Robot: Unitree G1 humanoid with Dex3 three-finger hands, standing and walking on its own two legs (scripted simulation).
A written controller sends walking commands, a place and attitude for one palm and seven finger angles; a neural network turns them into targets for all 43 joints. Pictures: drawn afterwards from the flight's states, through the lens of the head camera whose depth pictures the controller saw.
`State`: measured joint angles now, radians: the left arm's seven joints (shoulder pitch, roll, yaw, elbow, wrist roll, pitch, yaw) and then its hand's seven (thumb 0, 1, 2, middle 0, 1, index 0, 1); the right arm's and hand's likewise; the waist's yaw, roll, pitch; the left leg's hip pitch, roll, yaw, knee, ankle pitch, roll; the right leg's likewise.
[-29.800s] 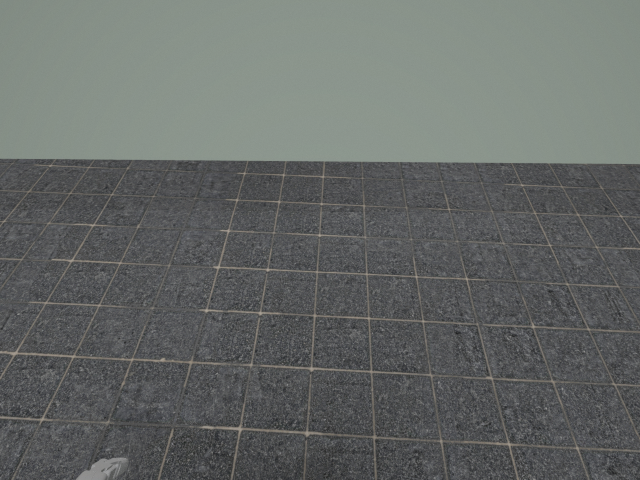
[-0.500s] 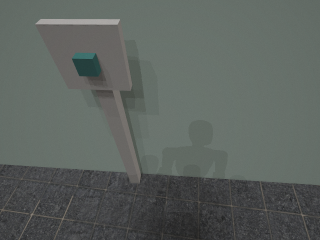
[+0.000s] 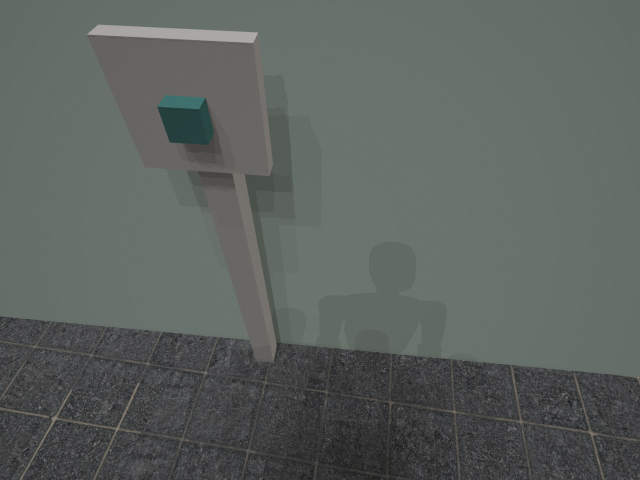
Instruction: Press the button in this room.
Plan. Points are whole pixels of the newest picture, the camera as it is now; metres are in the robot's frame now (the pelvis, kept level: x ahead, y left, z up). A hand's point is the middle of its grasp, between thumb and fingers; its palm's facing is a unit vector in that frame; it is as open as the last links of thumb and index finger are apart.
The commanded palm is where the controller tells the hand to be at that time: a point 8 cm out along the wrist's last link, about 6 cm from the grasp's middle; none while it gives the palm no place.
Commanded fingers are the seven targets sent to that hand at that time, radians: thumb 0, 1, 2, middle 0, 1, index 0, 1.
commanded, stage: look again from close up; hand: left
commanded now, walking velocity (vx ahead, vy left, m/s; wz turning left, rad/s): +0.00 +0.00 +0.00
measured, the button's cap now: (188, 119) +0.53 +0.22 +0.17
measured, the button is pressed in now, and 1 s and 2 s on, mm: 0 0 0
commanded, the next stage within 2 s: shuffle to correct the standing spot in 0.34 s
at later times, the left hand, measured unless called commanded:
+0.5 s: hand out of the picture -0.04 +0.22 -0.18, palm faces +0.02 -0.98 -0.19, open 7.3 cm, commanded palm none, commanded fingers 0.00 0.90 0.90 -0.20 -0.30 -0.20 -0.30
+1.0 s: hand out of the picture +0.00 +0.20 -0.18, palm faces +0.05 -0.99 -0.13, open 7.3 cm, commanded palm none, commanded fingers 0.00 0.90 0.90 -0.20 -0.30 -0.20 -0.30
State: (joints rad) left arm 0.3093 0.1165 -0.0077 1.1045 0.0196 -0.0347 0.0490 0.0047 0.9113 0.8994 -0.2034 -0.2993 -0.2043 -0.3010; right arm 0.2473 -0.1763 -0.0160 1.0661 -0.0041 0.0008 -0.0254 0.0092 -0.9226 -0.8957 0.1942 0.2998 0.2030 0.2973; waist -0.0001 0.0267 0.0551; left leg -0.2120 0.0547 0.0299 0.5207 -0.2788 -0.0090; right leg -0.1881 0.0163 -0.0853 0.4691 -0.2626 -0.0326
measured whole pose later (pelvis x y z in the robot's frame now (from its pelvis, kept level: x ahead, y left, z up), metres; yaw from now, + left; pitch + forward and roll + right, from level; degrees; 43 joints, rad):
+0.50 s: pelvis -0.02 +0.04 +0.00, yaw +0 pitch -2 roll +0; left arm 0.34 0.18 -0.01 1.09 0.02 0.00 0.03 0.00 0.91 0.90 -0.20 -0.30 -0.20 -0.30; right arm 0.32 -0.15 0.01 1.07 -0.01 0.00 -0.01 0.00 -0.92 -0.90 0.20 0.30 0.20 0.30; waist 0.01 -0.02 0.01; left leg -0.21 -0.02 0.06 0.47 -0.24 0.05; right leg -0.20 -0.06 -0.06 0.46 -0.22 0.03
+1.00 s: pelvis +0.03 +0.06 +0.00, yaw +0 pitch -1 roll -1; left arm 0.33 0.12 0.00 1.11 0.01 0.00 0.04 0.00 0.91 0.90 -0.20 -0.30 -0.20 -0.30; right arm 0.30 -0.12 0.01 1.11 0.00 -0.02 -0.05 0.02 -0.93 -0.90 0.20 0.30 0.20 0.30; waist 0.01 -0.03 0.05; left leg -0.15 -0.03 0.07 0.50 -0.33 0.07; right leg -0.16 -0.06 -0.04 0.50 -0.30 0.04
